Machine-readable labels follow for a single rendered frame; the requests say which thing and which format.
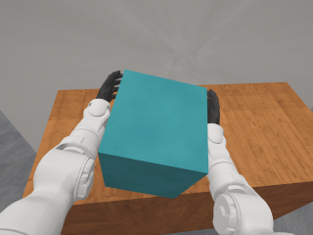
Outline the robot left hand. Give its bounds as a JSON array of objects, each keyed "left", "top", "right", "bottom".
[{"left": 96, "top": 70, "right": 123, "bottom": 102}]

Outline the robot right upper arm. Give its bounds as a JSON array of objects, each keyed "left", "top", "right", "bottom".
[{"left": 212, "top": 192, "right": 294, "bottom": 235}]

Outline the carton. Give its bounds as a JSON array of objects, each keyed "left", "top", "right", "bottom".
[{"left": 98, "top": 70, "right": 209, "bottom": 199}]

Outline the left robot forearm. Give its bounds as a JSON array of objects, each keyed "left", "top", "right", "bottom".
[{"left": 33, "top": 99, "right": 111, "bottom": 189}]

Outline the pedestal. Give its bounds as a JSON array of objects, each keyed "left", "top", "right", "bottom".
[{"left": 22, "top": 82, "right": 313, "bottom": 235}]

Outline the robot left upper arm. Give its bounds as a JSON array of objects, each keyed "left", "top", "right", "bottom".
[{"left": 0, "top": 149, "right": 95, "bottom": 235}]

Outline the right robot forearm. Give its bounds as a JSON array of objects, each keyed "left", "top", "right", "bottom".
[{"left": 206, "top": 123, "right": 274, "bottom": 229}]

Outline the robot right hand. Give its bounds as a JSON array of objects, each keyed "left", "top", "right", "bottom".
[{"left": 206, "top": 89, "right": 220, "bottom": 125}]

